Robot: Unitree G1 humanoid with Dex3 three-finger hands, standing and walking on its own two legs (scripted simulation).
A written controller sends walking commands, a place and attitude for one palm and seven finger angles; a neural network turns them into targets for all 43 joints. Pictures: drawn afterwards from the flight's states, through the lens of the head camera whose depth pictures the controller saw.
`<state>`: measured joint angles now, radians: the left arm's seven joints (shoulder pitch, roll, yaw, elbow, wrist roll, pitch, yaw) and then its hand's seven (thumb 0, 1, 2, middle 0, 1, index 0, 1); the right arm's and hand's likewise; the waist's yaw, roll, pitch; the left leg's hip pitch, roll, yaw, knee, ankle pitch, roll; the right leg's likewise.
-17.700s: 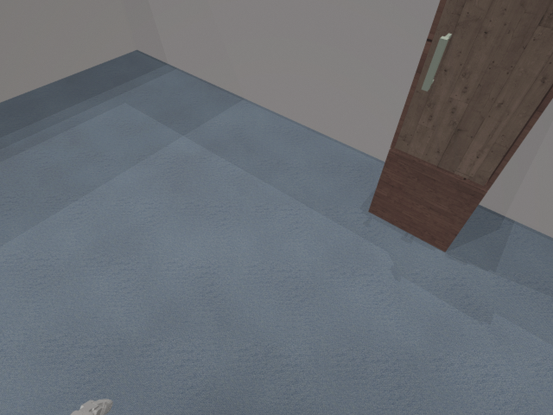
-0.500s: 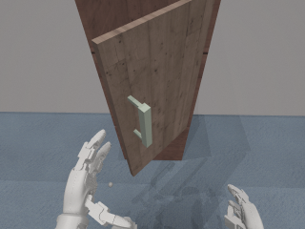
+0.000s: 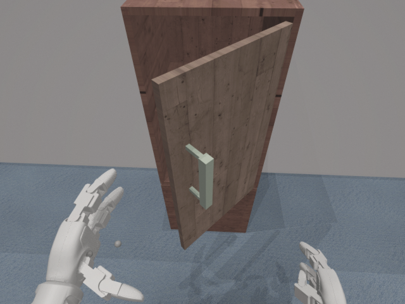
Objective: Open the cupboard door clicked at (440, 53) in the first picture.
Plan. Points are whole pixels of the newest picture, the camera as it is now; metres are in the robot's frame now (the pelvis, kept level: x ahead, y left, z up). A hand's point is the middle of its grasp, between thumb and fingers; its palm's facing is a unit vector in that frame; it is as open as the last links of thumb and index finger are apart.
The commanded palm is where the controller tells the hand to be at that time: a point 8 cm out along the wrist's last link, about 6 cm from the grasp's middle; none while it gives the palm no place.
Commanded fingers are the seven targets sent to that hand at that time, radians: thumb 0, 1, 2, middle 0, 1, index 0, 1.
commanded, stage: draw the hand back to the body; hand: left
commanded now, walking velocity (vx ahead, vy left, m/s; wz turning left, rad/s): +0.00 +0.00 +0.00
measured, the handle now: (199, 178) +0.36 +0.04 +0.07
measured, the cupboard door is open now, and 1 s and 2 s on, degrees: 46 46 46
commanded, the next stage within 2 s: step back with the hand held close in 1.06 s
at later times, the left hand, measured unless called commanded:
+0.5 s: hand (44, 211) +0.21 +0.24 +0.18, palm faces +0.32 -0.87 -0.37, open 11.3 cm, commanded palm +0.16 +0.29 +0.20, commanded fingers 0.00 0.62 0.78 -0.19 -0.30 -0.19 -0.30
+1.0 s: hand (27, 195) +0.21 +0.25 +0.20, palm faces +0.42 -0.82 -0.39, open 7.5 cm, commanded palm +0.17 +0.30 +0.22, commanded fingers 0.00 0.90 0.90 -0.20 -0.30 -0.20 -0.30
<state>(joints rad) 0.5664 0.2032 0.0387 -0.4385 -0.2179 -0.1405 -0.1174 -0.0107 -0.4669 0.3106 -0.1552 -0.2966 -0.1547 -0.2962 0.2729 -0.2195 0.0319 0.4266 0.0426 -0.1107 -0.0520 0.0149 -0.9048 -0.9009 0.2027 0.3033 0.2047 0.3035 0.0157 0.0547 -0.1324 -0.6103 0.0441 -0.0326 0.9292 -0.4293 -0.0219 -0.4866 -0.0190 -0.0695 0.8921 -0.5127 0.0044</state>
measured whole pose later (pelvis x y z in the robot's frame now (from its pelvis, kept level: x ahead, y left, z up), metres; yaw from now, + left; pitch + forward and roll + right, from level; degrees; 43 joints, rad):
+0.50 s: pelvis +0.01 +0.02 +0.04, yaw -2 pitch -2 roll -1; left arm 0.54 0.32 0.21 -0.46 -0.04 -0.06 0.12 0.00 0.29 0.63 -0.19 -0.30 -0.19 -0.30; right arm 0.22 -0.21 0.05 0.58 0.01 -0.12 -0.10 0.01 -0.90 -0.90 0.20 0.30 0.21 0.30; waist 0.05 0.05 -0.02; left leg -0.24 0.02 0.03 0.55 -0.28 0.00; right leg -0.13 -0.04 -0.02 0.50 -0.33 0.03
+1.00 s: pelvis +0.02 +0.00 +0.05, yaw -2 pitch -3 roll +0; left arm 0.49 0.32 0.32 -0.42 -0.06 -0.07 0.12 0.02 0.88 0.89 -0.21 -0.30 -0.21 -0.30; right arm 0.19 -0.22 0.01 0.63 0.00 -0.11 -0.09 0.01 -0.90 -0.90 0.20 0.30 0.21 0.30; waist 0.07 0.05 0.01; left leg -0.14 0.04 0.03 0.44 -0.24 -0.01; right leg -0.04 -0.02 -0.02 0.39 -0.29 0.01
